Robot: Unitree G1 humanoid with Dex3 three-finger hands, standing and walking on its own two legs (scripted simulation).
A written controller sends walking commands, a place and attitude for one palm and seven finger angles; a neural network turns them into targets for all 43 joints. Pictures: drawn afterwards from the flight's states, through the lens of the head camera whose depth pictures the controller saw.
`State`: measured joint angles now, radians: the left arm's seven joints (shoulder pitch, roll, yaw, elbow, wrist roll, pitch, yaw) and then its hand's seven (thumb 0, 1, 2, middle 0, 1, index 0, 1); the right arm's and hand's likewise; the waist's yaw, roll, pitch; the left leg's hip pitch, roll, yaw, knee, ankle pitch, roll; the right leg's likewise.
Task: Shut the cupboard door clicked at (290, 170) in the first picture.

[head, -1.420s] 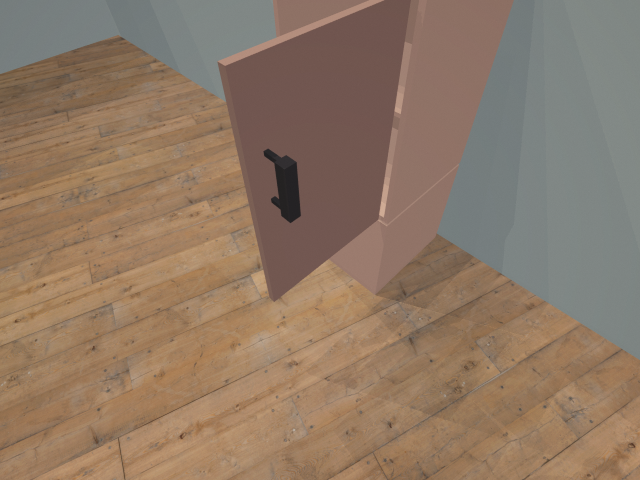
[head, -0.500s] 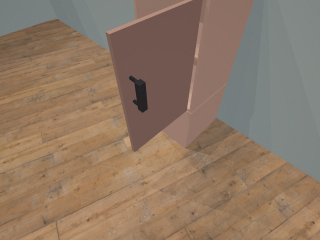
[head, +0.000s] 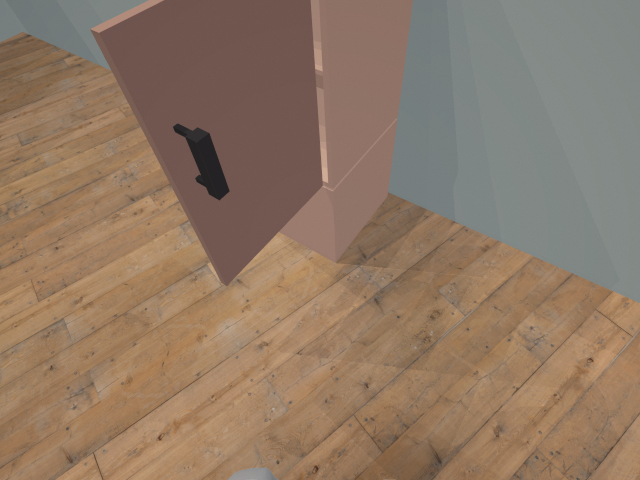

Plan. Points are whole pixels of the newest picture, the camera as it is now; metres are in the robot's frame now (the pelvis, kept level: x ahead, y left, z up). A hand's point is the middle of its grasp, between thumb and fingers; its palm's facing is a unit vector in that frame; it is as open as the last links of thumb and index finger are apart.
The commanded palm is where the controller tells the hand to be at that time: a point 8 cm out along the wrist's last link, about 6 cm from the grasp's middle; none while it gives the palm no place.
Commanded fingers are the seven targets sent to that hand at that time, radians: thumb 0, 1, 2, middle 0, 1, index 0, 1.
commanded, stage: walk to a spot facing it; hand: left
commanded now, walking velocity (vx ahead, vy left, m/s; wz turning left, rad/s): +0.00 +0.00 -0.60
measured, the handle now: (200, 161) +0.55 +0.24 +0.05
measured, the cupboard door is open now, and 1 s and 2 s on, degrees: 89 89 89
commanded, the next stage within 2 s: none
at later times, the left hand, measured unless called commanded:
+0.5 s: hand out of the picture +0.08 +0.22 -0.16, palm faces -0.17 -0.96 -0.24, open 7.4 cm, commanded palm none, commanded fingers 0.00 0.90 0.90 -0.20 -0.30 -0.20 -0.30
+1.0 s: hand (258, 448) +0.17 +0.11 -0.15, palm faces -0.56 -0.79 -0.24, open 7.4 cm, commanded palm none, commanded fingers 0.00 0.90 0.90 -0.20 -0.30 -0.20 -0.30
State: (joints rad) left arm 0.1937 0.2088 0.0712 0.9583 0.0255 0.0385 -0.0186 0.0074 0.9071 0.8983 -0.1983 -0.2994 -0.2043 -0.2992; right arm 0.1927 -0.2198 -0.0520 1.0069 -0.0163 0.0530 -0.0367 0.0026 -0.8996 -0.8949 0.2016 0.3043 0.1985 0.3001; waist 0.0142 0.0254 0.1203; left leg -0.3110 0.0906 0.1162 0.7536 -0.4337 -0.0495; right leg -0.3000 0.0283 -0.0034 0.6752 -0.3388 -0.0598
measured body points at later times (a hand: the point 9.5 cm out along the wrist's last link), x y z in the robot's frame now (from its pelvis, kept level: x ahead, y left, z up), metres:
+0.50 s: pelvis -0.01 +0.03 +0.01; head +0.04 +0.02 +0.46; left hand +0.09 +0.27 -0.14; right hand +0.08 -0.25 -0.11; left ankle +0.02 +0.17 -0.73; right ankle -0.01 -0.08 -0.71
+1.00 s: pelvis -0.01 +0.00 +0.01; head +0.03 -0.04 +0.46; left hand +0.20 +0.16 -0.13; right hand -0.13 -0.27 -0.12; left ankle +0.05 +0.12 -0.68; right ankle -0.07 -0.11 -0.72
